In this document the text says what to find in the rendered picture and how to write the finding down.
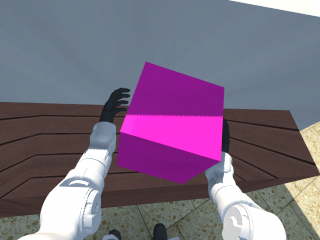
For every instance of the robot left hand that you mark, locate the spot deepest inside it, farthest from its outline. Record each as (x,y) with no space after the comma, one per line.
(110,108)

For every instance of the robot right hand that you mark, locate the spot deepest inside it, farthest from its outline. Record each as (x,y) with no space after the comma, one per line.
(225,137)

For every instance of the right robot foot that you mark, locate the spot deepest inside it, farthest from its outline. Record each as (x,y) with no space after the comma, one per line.
(159,232)

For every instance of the right robot forearm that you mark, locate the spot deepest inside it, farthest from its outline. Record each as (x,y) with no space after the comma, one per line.
(222,188)

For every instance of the pedestal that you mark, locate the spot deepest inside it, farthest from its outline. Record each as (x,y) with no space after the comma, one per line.
(40,143)

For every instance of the left robot forearm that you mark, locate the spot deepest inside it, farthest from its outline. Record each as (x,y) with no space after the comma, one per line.
(93,166)

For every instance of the left robot foot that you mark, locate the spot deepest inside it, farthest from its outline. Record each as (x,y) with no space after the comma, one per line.
(116,233)

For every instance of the robot right upper arm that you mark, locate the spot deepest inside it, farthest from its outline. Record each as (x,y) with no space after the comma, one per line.
(242,222)

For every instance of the robot foot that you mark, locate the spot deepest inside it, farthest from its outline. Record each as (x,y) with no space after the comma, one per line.
(116,233)
(159,232)

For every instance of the robot left upper arm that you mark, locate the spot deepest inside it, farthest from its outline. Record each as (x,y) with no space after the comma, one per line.
(69,213)

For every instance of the carton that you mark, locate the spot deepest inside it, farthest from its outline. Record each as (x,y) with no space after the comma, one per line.
(173,126)

